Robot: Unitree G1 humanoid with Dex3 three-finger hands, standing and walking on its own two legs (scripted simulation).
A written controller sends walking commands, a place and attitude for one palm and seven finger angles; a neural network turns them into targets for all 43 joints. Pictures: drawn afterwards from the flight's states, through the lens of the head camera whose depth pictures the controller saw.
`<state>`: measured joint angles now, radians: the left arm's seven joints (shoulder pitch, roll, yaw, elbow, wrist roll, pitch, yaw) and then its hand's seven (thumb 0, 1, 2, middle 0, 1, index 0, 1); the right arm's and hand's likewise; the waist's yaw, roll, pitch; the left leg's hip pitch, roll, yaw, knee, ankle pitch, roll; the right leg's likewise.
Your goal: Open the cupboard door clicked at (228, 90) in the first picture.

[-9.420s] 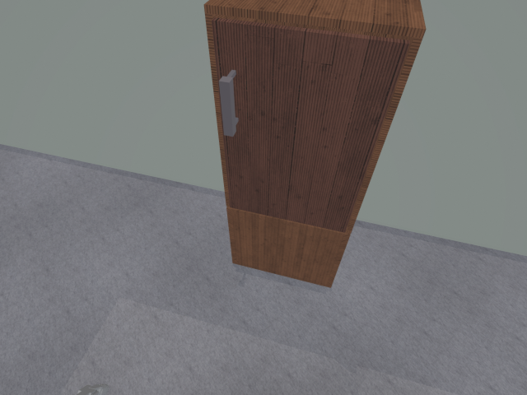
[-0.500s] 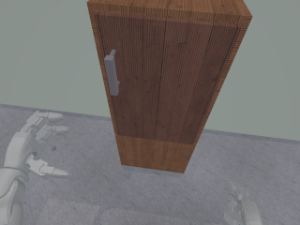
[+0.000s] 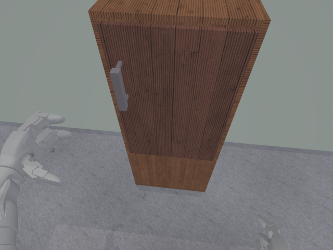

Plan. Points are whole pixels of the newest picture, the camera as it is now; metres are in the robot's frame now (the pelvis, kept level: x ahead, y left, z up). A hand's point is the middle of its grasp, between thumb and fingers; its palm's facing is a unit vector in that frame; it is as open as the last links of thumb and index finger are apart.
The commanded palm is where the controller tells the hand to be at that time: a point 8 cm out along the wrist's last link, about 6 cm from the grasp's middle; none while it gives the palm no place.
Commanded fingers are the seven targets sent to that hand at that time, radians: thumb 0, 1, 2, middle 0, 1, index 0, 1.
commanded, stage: raise the hand with hooked fingers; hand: left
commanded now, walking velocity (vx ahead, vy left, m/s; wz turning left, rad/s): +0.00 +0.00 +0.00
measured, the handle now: (121, 86) +0.54 +0.18 +0.09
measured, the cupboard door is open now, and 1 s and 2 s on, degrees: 0 0 0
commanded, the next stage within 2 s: move the hooked fingers beside the handle in 0.32 s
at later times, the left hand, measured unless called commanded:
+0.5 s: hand (57, 153) +0.29 +0.26 +0.10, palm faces +0.01 -1.00 -0.03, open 14.0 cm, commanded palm +0.27 +0.31 +0.11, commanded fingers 0.00 -0.50 0.30 -0.30 -1.20 -0.30 -1.20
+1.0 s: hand (73, 128) +0.36 +0.25 +0.10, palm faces -0.02 -1.00 -0.01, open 14.0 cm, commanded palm +0.34 +0.30 +0.10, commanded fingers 0.00 -0.50 0.30 -0.30 -1.20 -0.30 -1.20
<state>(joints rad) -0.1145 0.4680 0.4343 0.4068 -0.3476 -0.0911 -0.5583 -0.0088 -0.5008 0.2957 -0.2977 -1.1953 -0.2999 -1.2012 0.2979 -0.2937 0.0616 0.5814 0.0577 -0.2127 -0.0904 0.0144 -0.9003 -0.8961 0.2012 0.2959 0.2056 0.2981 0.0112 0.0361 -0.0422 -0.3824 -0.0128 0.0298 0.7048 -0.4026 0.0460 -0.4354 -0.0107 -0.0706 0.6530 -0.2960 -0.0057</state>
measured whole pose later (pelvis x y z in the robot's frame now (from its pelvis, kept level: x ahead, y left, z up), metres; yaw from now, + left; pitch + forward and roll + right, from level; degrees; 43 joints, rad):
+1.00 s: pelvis -0.01 -0.01 +0.00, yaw -1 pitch +7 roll -1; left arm -0.39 0.49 0.44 0.71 -0.28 -0.18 -0.52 -0.01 -0.50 0.30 -0.30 -1.20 -0.30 -1.20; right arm 0.34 -0.30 0.05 0.59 0.05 -0.16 -0.08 0.01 -0.90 -0.90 0.20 0.30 0.20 0.30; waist -0.03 0.02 -0.05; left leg -0.46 0.00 0.04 0.73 -0.40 0.03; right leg -0.52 0.00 -0.06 0.69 -0.29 -0.02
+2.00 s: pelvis +0.00 +0.00 -0.02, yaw -2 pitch +17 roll -2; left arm -0.92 0.69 0.46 1.22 -0.12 -0.28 -0.48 -0.01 -0.50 0.30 -0.30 -1.20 -0.30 -1.20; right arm 0.43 -0.31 0.05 0.62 0.02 0.03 -0.05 0.01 -0.90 -0.90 0.20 0.30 0.20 0.30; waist -0.16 0.01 -0.06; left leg -0.70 0.01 0.04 0.83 -0.44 0.05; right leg -0.74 0.01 -0.06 0.74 -0.30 -0.01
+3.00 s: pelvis +0.00 +0.00 -0.02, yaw -2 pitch +18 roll -3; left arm -0.90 0.69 0.45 1.21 -0.14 -0.28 -0.49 -0.01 -0.50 0.30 -0.30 -1.20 -0.30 -1.20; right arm 0.44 -0.30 0.06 0.59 0.02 0.08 -0.04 0.01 -0.90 -0.90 0.20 0.30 0.20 0.30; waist -0.15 0.02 -0.07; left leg -0.72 0.02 0.04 0.87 -0.45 0.05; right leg -0.76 0.02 -0.06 0.76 -0.31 -0.01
